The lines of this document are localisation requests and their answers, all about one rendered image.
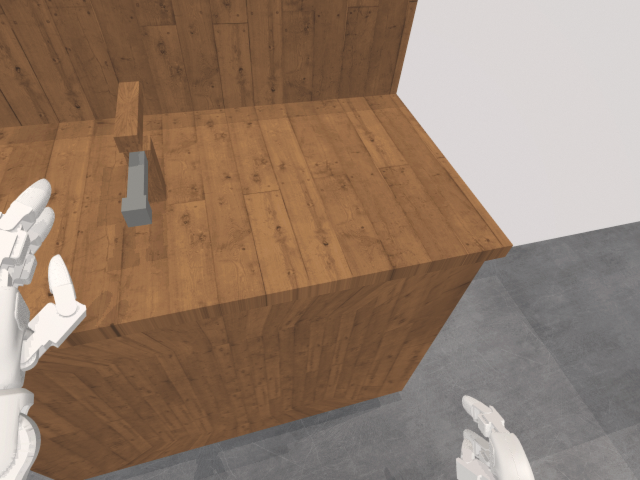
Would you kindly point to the robot left hand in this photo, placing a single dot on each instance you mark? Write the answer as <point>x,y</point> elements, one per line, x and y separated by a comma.
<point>23,228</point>

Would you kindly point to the tap lever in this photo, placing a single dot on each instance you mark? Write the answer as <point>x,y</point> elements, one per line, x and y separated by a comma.
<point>135,208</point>

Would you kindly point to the robot right hand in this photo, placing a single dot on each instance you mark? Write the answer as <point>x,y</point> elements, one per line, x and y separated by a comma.
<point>502,458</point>

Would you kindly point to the left robot forearm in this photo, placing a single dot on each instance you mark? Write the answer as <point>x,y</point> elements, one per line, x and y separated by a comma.
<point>20,437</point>

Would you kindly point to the counter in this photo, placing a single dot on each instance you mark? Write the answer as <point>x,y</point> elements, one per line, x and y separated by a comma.
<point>308,240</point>

